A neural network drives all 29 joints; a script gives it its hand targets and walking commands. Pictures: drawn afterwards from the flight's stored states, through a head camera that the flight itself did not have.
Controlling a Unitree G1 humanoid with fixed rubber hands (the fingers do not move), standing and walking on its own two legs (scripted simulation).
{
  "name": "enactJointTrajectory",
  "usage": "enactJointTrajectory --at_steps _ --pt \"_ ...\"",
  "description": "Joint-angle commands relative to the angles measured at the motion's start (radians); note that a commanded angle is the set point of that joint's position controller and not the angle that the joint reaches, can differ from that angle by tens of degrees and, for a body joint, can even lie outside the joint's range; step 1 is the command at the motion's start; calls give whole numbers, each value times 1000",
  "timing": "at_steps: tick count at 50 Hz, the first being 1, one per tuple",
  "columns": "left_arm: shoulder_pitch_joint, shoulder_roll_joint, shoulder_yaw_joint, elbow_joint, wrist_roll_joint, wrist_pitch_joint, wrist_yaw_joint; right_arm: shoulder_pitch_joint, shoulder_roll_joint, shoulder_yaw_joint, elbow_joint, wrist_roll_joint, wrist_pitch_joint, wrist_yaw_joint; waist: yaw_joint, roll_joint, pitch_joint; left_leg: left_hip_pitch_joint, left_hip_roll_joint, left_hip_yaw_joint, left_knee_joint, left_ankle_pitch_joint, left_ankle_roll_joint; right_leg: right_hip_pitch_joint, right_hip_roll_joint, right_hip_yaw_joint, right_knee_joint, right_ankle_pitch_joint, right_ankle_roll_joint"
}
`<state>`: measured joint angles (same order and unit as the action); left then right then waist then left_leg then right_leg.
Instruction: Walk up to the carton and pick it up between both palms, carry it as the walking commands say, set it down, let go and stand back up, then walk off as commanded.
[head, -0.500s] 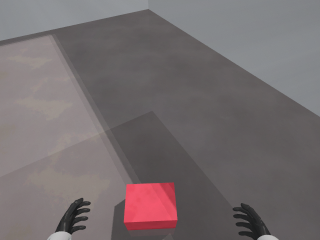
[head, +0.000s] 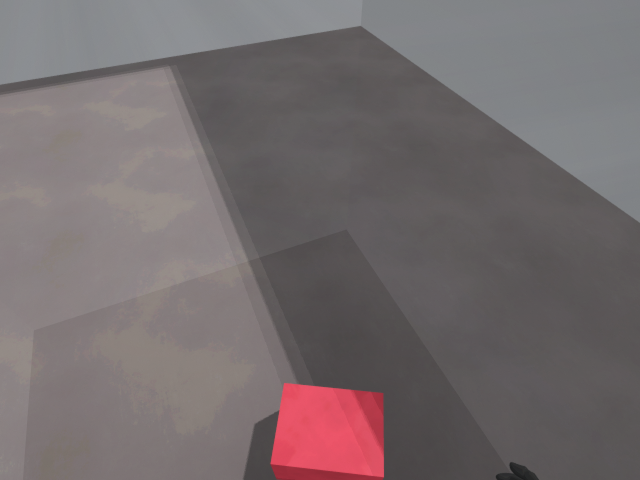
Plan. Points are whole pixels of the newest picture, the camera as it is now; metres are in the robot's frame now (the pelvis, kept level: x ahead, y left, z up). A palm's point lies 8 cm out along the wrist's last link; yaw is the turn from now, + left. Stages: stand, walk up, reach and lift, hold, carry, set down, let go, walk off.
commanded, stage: stand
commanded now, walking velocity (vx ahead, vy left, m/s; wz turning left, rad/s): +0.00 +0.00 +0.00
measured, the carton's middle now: (329, 436) +0.36 -0.01 -0.66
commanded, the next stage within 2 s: walk off in 1.30 s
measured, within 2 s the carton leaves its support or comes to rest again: neither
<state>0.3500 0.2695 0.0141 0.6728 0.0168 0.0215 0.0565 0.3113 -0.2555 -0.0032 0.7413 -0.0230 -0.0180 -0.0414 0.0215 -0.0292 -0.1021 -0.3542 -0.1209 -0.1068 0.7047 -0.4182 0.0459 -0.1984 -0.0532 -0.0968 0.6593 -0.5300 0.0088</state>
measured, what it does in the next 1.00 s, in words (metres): stands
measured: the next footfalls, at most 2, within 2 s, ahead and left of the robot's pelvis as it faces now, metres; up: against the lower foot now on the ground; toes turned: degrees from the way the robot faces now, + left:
none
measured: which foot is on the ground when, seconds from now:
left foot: down 0.00-1.00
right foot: down 0.00-1.00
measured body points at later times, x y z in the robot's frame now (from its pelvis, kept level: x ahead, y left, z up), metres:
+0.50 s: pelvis -0.02 +0.00 +0.00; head -0.02 +0.01 +0.45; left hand -0.01 +0.28 -0.13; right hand +0.07 -0.25 -0.12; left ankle -0.04 +0.10 -0.71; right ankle -0.12 -0.10 -0.71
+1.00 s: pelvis -0.02 +0.00 +0.01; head -0.02 +0.01 +0.46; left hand -0.06 +0.26 -0.14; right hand +0.05 -0.25 -0.12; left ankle -0.04 +0.10 -0.71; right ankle -0.12 -0.10 -0.71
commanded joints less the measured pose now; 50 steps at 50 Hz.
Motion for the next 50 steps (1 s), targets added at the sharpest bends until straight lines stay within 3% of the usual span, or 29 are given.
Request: enactJointTrajectory --at_steps 1,3,5,6,7,11,15,16,17,20,22,23,24,28,29,30,31,33,34,36,37,38,39,40,42,45,47,49,50 --pt "39 131 29 -45 12 -9 7 35 -122 -34 -37 -6 -1 -10 -6 13 76 -73 119 -133 -72 566 24 63 -55 60 -86 495 1" --pt "53 137 30 -30 2 -7 5 21 -117 -35 -48 -3 -6 -2 6 -46 43 -67 95 -80 -49 471 6 80 -75 42 -85 598 -17" --pt "69 118 24 -18 4 -6 11 13 -95 -36 -55 0 -5 -1 2 -44 32 -53 89 -43 -18 447 5 91 -96 40 -91 704 -29" --pt "55 123 24 -16 2 -1 14 58 -105 -39 -39 -4 -2 -4 -13 -50 16 -49 83 -47 -26 432 2 102 -86 23 -84 684 -29" --pt "68 129 27 -17 -2 1 18 54 -101 -36 -40 -1 -2 -6 0 -33 41 -32 92 -52 -36 492 10 81 -82 14 -69 677 -28" --pt "76 145 36 2 6 6 19 58 -106 -32 -34 1 11 -14 -9 62 43 -6 102 -85 -46 584 20 48 -49 -2 -63 525 -24" --pt "91 120 27 13 6 20 5 31 -128 -31 -30 -3 24 -16 2 54 86 -37 111 -152 -104 509 37 34 -22 0 -95 292 -23" --pt "110 135 33 24 13 17 5 56 -110 -29 -20 -2 26 -15 0 86 76 -43 118 -189 -137 451 37 50 -15 6 -103 225 -24" --pt "112 145 33 31 14 18 6 29 -106 -26 -31 -3 22 -13 4 47 103 -72 115 -195 -135 450 33 47 -15 12 -119 225 -23" --pt "129 114 26 44 10 10 7 49 -106 -27 -21 1 16 -10 5 76 55 -33 94 -151 -103 478 23 94 -41 17 -124 341 -26" --pt "102 115 23 59 8 9 6 36 -104 -29 -21 2 15 -10 -3 -25 85 -56 76 -95 -76 425 11 89 -71 11 -150 430 -36" --pt "116 108 20 60 6 10 4 45 -101 -30 -13 2 18 -12 2 0 96 -62 73 -90 -70 390 13 84 -79 15 -159 468 -41" --pt "98 122 22 67 17 15 12 65 -76 -26 -8 -3 19 -10 -22 -33 125 -64 77 -91 -80 383 17 79 -79 3 -153 467 -44" --pt "107 146 33 80 8 13 3 41 -94 -30 -4 1 23 -3 2 14 100 -47 69 -68 -72 379 19 84 -90 0 -164 444 -52" --pt "94 154 37 88 13 13 6 52 -95 -32 4 1 24 -5 -11 -5 122 -64 72 -78 -83 379 16 88 -84 -7 -166 398 -50" --pt "113 141 33 92 14 12 6 74 -95 -29 13 5 22 -9 -15 41 117 -53 80 -82 -76 437 22 85 -84 -7 -154 448 -51" --pt "128 134 30 107 12 15 7 64 -90 -30 5 4 21 -9 -11 4 106 -26 85 -101 -81 433 29 79 -69 -17 -154 416 -47" --pt "129 105 24 116 8 18 5 82 -102 -32 22 2 24 -19 -10 59 99 -26 94 -140 -109 467 37 96 -41 -18 -139 369 -35" --pt "121 102 24 119 13 20 8 75 -103 -34 18 -2 27 -16 -18 38 108 -13 101 -152 -127 452 36 70 -37 -29 -137 307 -35" --pt "128 121 33 120 11 24 2 92 -120 -30 36 0 30 -21 -3 208 138 -32 142 -294 -242 428 62 59 13 -10 -121 107 -30" --pt "133 112 28 134 16 23 0 67 -89 -21 31 1 33 -19 -8 212 139 -41 143 -325 -256 387 71 58 16 1 -147 80 -29" --pt "162 114 32 158 7 22 -3 51 -78 -18 29 7 29 -14 4 129 112 -30 138 -319 -258 389 65 102 18 6 -172 107 -33" --pt "156 94 25 166 11 17 -1 35 -104 -27 33 3 29 -13 7 121 141 -32 132 -281 -244 367 53 77 3 12 -181 128 -30" --pt "159 79 20 169 10 11 -4 39 -104 -27 32 3 28 -17 4 51 124 -34 124 -274 -219 436 50 102 -8 24 -194 205 -28" --pt "162 70 19 189 1 4 -8 80 -101 -30 57 12 16 -11 -7 5 69 -7 95 -184 -165 472 29 154 -44 17 -185 364 -30" --pt "148 98 25 207 13 5 0 71 -44 -20 77 11 14 -16 -17 -4 123 -29 76 -106 -112 457 17 147 -86 3 -193 569 -42" --pt "138 79 21 205 10 9 -2 64 -77 -24 90 10 24 -22 -5 -6 131 -15 73 -88 -118 415 19 115 -93 0 -204 476 -52" --pt "136 96 20 226 16 14 9 72 -71 -26 89 6 20 -15 -27 -59 144 -33 83 -101 -116 435 30 133 -85 -11 -194 472 -54" --pt "157 92 20 230 14 15 9 71 -76 -26 107 7 24 -18 -6 -22 179 -34 87 -106 -126 427 25 108 -77 -6 -197 448 -49"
